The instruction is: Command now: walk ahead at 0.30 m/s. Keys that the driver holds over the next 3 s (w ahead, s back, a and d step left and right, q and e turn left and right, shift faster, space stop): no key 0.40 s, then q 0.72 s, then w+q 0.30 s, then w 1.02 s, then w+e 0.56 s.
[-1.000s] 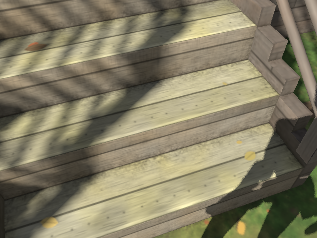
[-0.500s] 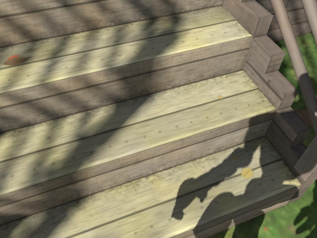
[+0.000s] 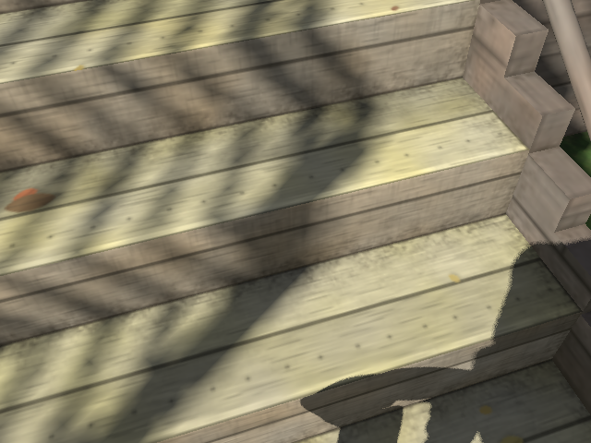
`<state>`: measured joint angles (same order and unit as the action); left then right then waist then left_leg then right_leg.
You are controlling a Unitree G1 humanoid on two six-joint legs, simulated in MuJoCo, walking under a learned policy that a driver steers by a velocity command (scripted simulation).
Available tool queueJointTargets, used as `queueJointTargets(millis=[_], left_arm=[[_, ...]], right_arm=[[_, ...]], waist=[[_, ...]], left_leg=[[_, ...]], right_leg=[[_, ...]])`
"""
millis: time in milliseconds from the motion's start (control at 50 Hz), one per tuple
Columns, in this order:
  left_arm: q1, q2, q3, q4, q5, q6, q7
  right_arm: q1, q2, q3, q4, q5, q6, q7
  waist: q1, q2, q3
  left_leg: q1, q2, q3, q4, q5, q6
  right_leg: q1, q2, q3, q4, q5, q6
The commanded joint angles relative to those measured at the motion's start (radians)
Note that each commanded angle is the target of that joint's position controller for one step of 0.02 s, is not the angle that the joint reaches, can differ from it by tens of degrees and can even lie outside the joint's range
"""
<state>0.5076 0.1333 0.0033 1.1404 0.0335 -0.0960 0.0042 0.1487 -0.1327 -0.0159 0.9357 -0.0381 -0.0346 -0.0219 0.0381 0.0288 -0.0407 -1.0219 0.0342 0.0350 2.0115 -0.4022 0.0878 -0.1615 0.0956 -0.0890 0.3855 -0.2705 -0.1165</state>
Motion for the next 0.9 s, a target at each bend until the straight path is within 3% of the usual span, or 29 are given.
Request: queueJointTargets(millis=[20,60,80,120,140,160,180,200,220,240,260,280,300,320,340,360,400,440,480,560,600,640,720,780,820,840,860,880,900], left_arm=[[0.109,0.103,-0.007,0.01,0.011,-0.004,0.008],[0.114,0.1,-0.018,0.023,0.0,-0.004,0.018],[0.122,0.071,-0.03,0.038,-0.02,-0.001,0.028],[0.139,0.064,-0.041,0.055,-0.028,0.015,0.051],[0.096,0.103,-0.028,0.029,-0.049,0.029,0.069],[0.088,0.126,-0.022,0.017,-0.055,0.039,0.07],[0.054,0.136,-0.026,-0.017,-0.064,0.037,0.072],[0.031,0.23,-0.001,-0.041,-0.063,0.023,0.063],[-0.018,0.263,0.021,-0.048,-0.082,0.014,0.039],[-0.006,0.258,0.035,-0.056,-0.092,0.002,0.021],[-0.012,0.126,0.02,-0.127,-0.107,0.007,-0.012],[-0.003,0.112,0.029,-0.114,-0.048,0.023,-0.022],[-0.005,0.053,0.026,-0.16,-0.021,0.053,-0.024],[-0.07,0.047,0.029,-0.192,0.013,0.084,-0.009],[-0.123,0.041,0.03,-0.234,0.023,0.11,0.018],[-0.094,0.043,0.033,-0.238,0.018,0.129,0.034],[-0.083,0.005,0.022,-0.246,-0.002,0.126,0.044],[-0.094,-0.015,0.014,-0.26,-0.007,0.117,0.049],[-0.142,-0.014,0.009,-0.286,0.006,0.116,0.047],[-0.279,0.01,0.005,-0.362,0.025,0.131,0.045],[-0.288,0.028,0.007,-0.38,0.022,0.138,0.046],[-0.361,0.025,0.01,-0.426,0.009,0.138,0.059],[-0.316,0.024,0.021,-0.393,-0.028,0.154,0.074],[-0.268,0.027,0.025,-0.397,-0.046,0.153,0.086],[-0.167,0.003,0.022,-0.364,-0.052,0.14,0.094],[-0.144,0.027,0.028,-0.356,-0.039,0.126,0.097],[-0.125,0.122,0.045,-0.376,-0.003,0.116,0.105],[-0.191,0.13,0.051,-0.429,0.017,0.109,0.102],[-0.233,0.071,0.034,-0.456,0.017,0.1,0.095]], right_arm=[[-0.166,0.02,0.031,-0.162,0.011,-0.01,-0.019],[-0.275,0.04,0.054,-0.246,0.003,-0.011,-0.017],[-0.307,0.06,0.07,-0.285,-0.002,-0.004,-0.013],[-0.344,0.079,0.092,-0.346,0.005,0.011,-0.01],[-0.294,0.08,0.108,-0.352,0.014,0.02,-0.006],[-0.275,0.08,0.112,-0.348,0.034,0.025,-0.013],[-0.12,0.076,0.103,-0.262,0.061,0.028,-0.025],[0.036,0.037,0.088,-0.221,0.067,0.022,-0.029],[0.207,-0.005,0.066,-0.165,0.049,0.009,-0.023],[0.272,-0.091,0.031,-0.118,0.013,-0.004,-0.024],[0.368,-0.202,0.0,-0.045,-0.001,-0.003,-0.042],[0.269,-0.183,-0.004,-0.051,0.003,0.0,-0.05],[0.096,-0.172,-0.017,-0.054,0.024,-0.007,-0.041],[0.02,-0.106,-0.012,-0.024,0.039,-0.009,-0.033],[0.027,-0.038,0.003,0.024,0.056,-0.017,-0.039],[0.027,0.015,0.014,0.055,0.051,-0.019,-0.036],[0.092,0.009,0.009,0.1,0.021,-0.034,-0.022],[0.169,-0.012,0.001,0.14,0.02,-0.048,0.001],[0.185,-0.037,-0.006,0.145,0.026,-0.047,0.007],[0.179,-0.072,-0.018,0.111,0.03,-0.028,-0.022],[0.181,-0.14,-0.044,0.069,0.032,-0.012,-0.04],[0.199,-0.18,-0.074,0.018,0.007,0.007,-0.069],[0.174,-0.134,-0.085,-0.066,-0.037,0.046,-0.081],[0.141,-0.152,-0.094,-0.081,-0.025,0.061,-0.069],[0.12,-0.145,-0.094,-0.083,-0.006,0.068,-0.063],[0.142,-0.117,-0.088,-0.085,-0.003,0.061,-0.053],[0.088,-0.063,-0.074,-0.129,0.041,0.052,-0.036],[0.143,-0.109,-0.08,-0.116,0.02,0.048,-0.036],[0.168,-0.132,-0.091,-0.093,-0.003,0.044,-0.031]], waist=[[0.003,-0.053,0.146],[0.012,-0.026,0.181],[-0.005,-0.02,0.2],[0.011,-0.066,0.186],[-0.018,-0.015,0.127],[-0.008,-0.034,0.089],[-0.068,-0.114,-0.085],[-0.134,-0.205,-0.15],[-0.23,-0.269,-0.256],[-0.251,-0.246,-0.292],[-0.222,0.195,-0.345],[-0.159,0.112,-0.416],[-0.058,0.029,-0.231],[-0.021,-0.094,-0.045],[0.009,-0.128,0.09],[0.043,-0.101,0.126],[0.053,-0.034,0.108],[0.053,0.038,0.061],[0.061,0.031,0.049],[0.039,0.015,0.034],[0.011,0.058,-0.001],[-0.038,0.073,-0.03],[-0.084,0.104,-0.05],[-0.083,0.119,-0.008],[-0.033,0.073,0.02],[-0.043,-0.005,0.016],[-0.028,-0.256,0.013],[-0.025,-0.336,-0.055],[-0.058,-0.16,-0.055]], left_leg=[[-0.495,-0.011,-0.032,0.286,-0.135,0.03],[-0.526,0.003,0.014,0.201,-0.179,0.026],[-0.491,0.024,0.015,0.113,-0.171,0.03],[-0.353,0.029,0.114,-0.07,-0.166,0.011],[-0.051,0.047,0.115,-0.396,-0.113,0.026],[0.197,0.008,0.145,-0.578,-0.091,0.034],[0.467,-0.092,0.186,-0.579,-0.032,0.04],[0.562,-0.102,0.154,-0.697,0.005,0.042],[0.704,-0.107,0.096,-0.864,0.085,0.067],[0.839,-0.056,-0.104,-1.024,0.222,0.124],[1.005,0.294,-0.63,-1.312,1.004,0.361],[0.866,0.303,-0.864,-1.527,0.949,0.387],[0.706,0.292,-0.775,-1.528,0.523,0.357],[0.568,0.26,-0.674,-1.498,0.221,0.275],[0.437,0.203,-0.51,-1.439,0.15,0.188],[0.369,0.15,-0.396,-1.429,0.143,0.152],[0.42,0.128,-0.27,-1.42,0.319,0.131],[0.521,0.118,-0.256,-1.445,0.356,0.131],[0.552,0.102,-0.24,-1.474,0.252,0.118],[0.569,0.068,-0.246,-1.467,0.283,0.131],[0.633,0.08,-0.294,-1.488,0.334,0.181],[0.72,0.128,-0.401,-1.55,0.281,0.193],[0.705,0.139,-0.457,-1.605,0.136,0.154],[0.621,0.112,-0.443,-1.607,0.143,0.141],[0.577,0.049,-0.407,-1.523,0.131,0.105],[0.517,-0.004,-0.36,-1.412,0.074,0.075],[0.316,-0.113,-0.201,-1.194,0.018,0.006],[0.327,-0.129,-0.076,-0.815,-0.16,-0.034],[0.347,-0.091,-0.112,-0.586,-0.136,-0.06]], right_leg=[[0.172,-0.387,0.341,-0.12,0.142,-0.141],[0.145,-0.358,0.292,-0.16,0.108,-0.103],[0.091,-0.333,0.269,-0.167,0.159,-0.081],[0.037,-0.269,0.218,-0.241,0.39,-0.087],[-0.015,-0.279,0.147,-0.332,0.617,-0.076],[-0.057,-0.257,0.09,-0.338,0.847,-0.06],[-0.025,-0.253,0.035,-0.199,1.506,-0.061],[0.064,-0.298,0.052,-0.051,1.781,-0.05],[0.152,-0.332,0.048,0.153,1.892,-0.027],[0.092,-0.273,0.059,0.402,1.585,0.007],[-0.204,-0.023,0.055,0.884,0.419,0.101],[-0.158,0.027,0.275,1.161,0.023,0.093],[-0.278,-0.013,0.281,1.262,0.041,0.093],[-0.366,-0.061,0.221,1.264,0.077,0.085],[-0.409,-0.087,0.231,1.201,0.092,0.07],[-0.414,-0.073,0.214,1.237,0.097,0.064],[-0.504,-0.021,0.231,1.321,0.142,0.033],[-0.623,-0.001,0.223,1.437,0.127,0.018],[-0.7,-0.033,0.189,1.441,0.145,0.029],[-0.715,-0.11,0.123,1.238,0.246,0.105],[-0.729,-0.12,0.083,1.155,0.203,0.139],[-0.699,-0.14,0.097,0.953,0.055,0.179],[-0.503,-0.116,0.061,0.673,-0.062,0.175],[-0.297,-0.049,0.011,0.404,-0.159,0.144],[-0.11,-0.036,-0.012,0.075,0.007,0.147],[-0.001,-0.095,0.074,-0.003,0.023,0.15],[0.098,-0.329,0.341,-0.054,0.132,0.035],[0.03,-0.53,0.546,-0.108,0.291,-0.142],[-0.019,-0.524,0.531,-0.104,0.333,-0.2]])
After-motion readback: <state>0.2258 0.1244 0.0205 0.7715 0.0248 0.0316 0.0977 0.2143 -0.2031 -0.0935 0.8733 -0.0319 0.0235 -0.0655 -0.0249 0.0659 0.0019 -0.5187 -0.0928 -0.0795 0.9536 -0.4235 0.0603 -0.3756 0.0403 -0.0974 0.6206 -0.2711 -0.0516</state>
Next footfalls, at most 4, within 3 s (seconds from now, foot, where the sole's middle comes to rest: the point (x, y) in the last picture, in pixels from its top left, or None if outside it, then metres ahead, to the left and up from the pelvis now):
0.22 left None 0.29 0.11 -0.60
0.84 right None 0.31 -0.07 -0.60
1.30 left None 0.23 0.13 -0.60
1.80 right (254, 337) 0.58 0.14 -0.42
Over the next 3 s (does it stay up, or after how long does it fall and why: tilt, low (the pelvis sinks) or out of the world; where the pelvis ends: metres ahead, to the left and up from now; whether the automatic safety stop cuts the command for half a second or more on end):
stays up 1.00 0.42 0.66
